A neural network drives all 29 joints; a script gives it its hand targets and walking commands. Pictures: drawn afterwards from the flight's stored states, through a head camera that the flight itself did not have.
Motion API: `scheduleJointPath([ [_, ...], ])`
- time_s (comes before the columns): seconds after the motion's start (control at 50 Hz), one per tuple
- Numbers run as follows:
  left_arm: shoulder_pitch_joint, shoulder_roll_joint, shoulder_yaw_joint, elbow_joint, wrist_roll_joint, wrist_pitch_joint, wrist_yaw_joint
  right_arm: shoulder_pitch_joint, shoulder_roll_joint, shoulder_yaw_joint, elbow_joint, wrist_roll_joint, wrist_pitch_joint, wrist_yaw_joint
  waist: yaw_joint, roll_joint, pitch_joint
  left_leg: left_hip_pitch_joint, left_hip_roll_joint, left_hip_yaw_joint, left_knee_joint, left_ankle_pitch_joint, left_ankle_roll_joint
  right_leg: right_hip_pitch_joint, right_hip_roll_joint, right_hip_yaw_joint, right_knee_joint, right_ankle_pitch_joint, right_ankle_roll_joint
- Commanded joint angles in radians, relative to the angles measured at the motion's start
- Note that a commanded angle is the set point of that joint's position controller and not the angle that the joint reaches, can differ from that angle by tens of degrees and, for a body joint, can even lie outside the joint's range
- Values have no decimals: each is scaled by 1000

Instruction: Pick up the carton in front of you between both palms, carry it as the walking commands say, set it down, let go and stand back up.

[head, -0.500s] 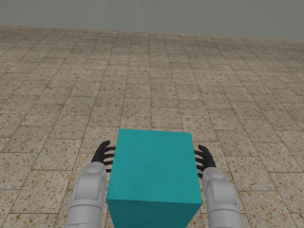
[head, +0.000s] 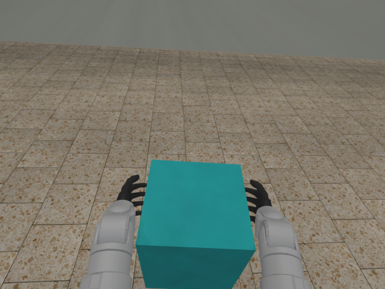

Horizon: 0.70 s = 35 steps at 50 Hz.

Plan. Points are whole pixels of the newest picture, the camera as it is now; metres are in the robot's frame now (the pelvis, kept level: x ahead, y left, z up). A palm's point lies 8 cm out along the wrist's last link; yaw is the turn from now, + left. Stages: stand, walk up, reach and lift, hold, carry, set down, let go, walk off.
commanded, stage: set down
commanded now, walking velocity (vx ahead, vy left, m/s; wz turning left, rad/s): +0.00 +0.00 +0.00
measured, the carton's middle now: (192, 227) +0.30 +0.00 -0.04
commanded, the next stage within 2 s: none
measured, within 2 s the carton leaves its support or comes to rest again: neither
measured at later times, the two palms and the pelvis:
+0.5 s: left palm (128, 229) +0.33 +0.17 -0.12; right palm (235, 223) +0.36 -0.13 -0.11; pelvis -0.02 -0.02 -0.05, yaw +2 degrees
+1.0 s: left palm (134, 237) +0.38 +0.17 -0.25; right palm (223, 233) +0.41 -0.12 -0.25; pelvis -0.05 -0.01 -0.18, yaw -3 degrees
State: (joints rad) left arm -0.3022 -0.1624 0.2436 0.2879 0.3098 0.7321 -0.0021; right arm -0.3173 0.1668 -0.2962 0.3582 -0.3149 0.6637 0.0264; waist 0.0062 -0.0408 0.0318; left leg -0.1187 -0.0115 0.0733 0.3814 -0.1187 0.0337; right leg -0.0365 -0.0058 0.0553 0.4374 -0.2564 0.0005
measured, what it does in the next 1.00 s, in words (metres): lowers itself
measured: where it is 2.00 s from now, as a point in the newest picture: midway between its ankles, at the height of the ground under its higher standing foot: outside the picture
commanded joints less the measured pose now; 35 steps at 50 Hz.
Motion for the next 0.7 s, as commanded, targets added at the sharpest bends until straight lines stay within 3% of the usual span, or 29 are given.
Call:
scheduleJointPath([
  [0.0,-497,-930,-438,23,-227,-46,-250,-525,901,440,9,208,-28,250,17,42,-191,348,-9,-207,-50,-129,-32,-342,74,45,-125,-80,-50],
  [0.02,-455,-924,-457,30,-228,-43,-248,-497,929,454,25,240,-39,256,20,63,-169,309,-30,-183,-49,-93,-37,-332,70,48,-123,-49,-53],
  [0.06,-540,-927,-372,88,-205,-73,-249,-548,893,398,91,180,-51,247,27,59,-170,267,-17,-193,-38,-156,-28,-306,73,43,-99,-83,-51],
  [0.08,-586,-911,-367,115,-203,-95,-248,-587,899,378,124,178,-69,245,20,45,-170,280,-20,-182,-8,-152,-25,-339,73,42,-92,-90,-57],
  [0.1,-622,-890,-314,196,-164,-107,-247,-601,891,318,163,143,-101,241,-14,45,-153,263,-22,-184,5,-166,-22,-398,71,53,-78,-95,-55],
  [0.12,-613,-878,-297,172,-150,-139,-238,-654,885,314,165,134,-123,235,39,12,-142,278,-23,-194,27,-148,-13,-444,79,38,-64,-110,-53],
  [0.14,-645,-866,-293,215,-142,-148,-237,-607,879,255,258,113,-140,222,3,68,-131,229,-33,-175,40,-142,-28,-420,75,48,-54,-108,-68],
  [0.16,-659,-819,-243,190,-101,-177,-226,-642,846,229,237,87,-161,212,46,20,-134,203,-34,-168,63,-79,-11,-473,84,43,-35,-86,-53],
  [0.2,-588,-730,-113,279,-26,-203,-205,-639,751,132,263,29,-191,185,49,45,-112,112,-49,-160,94,-117,-4,-474,97,37,2,-117,-51],
  [0.22,-623,-673,-99,257,-12,-226,-196,-668,741,109,250,18,-210,175,65,38,-122,67,-49,-150,106,-77,0,-505,100,36,21,-92,-42],
  [0.24,-625,-692,-95,291,-4,-244,-190,-615,681,91,282,-24,-228,161,6,56,-117,64,-59,-125,136,-10,-12,-526,101,27,20,-58,-46],
  [0.26,-630,-621,-83,256,8,-280,-184,-640,680,56,286,-18,-265,157,40,44,-172,4,-59,-135,176,-27,-7,-559,107,28,66,-65,-41],
  [0.3,-601,-600,-81,243,19,-352,-179,-601,653,64,298,-24,-338,156,22,39,-204,-27,-67,-133,229,53,-14,-623,116,11,124,-16,-35],
  [0.34,-657,-605,-92,263,26,-415,-170,-661,661,89,298,-31,-392,147,43,21,-291,-89,-80,-129,267,86,-18,-664,133,11,182,11,-17],
  [0.36,-611,-629,-113,301,14,-439,-170,-614,647,84,329,-26,-420,148,46,60,-332,-92,-79,-126,295,101,-22,-639,130,18,207,28,-23],
  [0.4,-679,-635,-169,272,-21,-502,-184,-668,700,174,310,19,-479,144,35,13,-432,-125,-88,-128,355,180,-20,-740,143,-1,264,82,4],
  [0.42,-607,-662,-207,295,-53,-520,-189,-707,722,271,246,73,-507,137,48,2,-548,-110,-92,-134,407,230,-14,-747,134,8,292,100,15],
  [0.44,-676,-722,-232,266,-61,-549,-190,-661,747,293,280,70,-531,134,53,34,-580,-177,-103,-135,452,304,-17,-773,137,32,317,186,6],
  [0.46,-665,-739,-278,312,-81,-570,-202,-755,756,377,228,126,-565,129,61,29,-678,-162,-98,-146,503,422,-11,-818,143,22,354,232,24],
  [0.48,-703,-703,-317,245,-99,-591,-200,-695,807,393,276,138,-567,122,73,-2,-775,-148,-90,-148,534,432,-11,-829,151,25,386,266,31],
  [0.5,-747,-746,-360,216,-134,-607,-206,-685,814,443,211,145,-593,104,42,21,-898,-186,-100,-140,590,481,-11,-849,151,41,401,306,24],
  [0.52,-672,-725,-384,252,-137,-605,-202,-620,793,440,260,148,-585,95,55,31,-959,-208,-89,-141,607,475,-19,-852,155,39,451,337,29],
  [0.54,-680,-746,-419,200,-168,-616,-211,-638,823,525,197,177,-592,83,100,60,-1009,-304,-104,-124,625,523,-29,-821,146,50,465,394,32],
  [0.56,-727,-734,-406,223,-153,-616,-209,-734,804,533,194,196,-591,82,100,11,-1006,-342,-97,-128,647,487,-20,-902,147,44,486,399,49],
  [0.58,-709,-758,-443,172,-176,-617,-208,-699,831,550,192,194,-594,67,96,43,-1108,-359,-105,-123,652,522,-42,-859,150,57,489,422,40],
  [0.6,-734,-689,-477,139,-188,-611,-212,-729,778,588,133,221,-585,69,102,32,-1124,-472,-105,-98,684,463,-62,-833,153,45,555,469,44],
  [0.62,-694,-716,-434,193,-195,-597,-219,-675,843,585,189,210,-563,64,99,2,-1133,-528,-110,-78,673,399,-55,-801,145,41,537,446,57],
  [0.66,-768,-691,-431,195,-184,-579,-220,-751,877,550,192,212,-552,64,87,-52,-1063,-583,-109,-94,692,280,-42,-940,163,2,564,265,61],
  [0.68,-783,-710,-409,238,-181,-569,-227,-810,807,540,182,202,-543,73,54,-3,-970,-640,-119,-80,700,180,-53,-1038,168,-13,573,151,52],
])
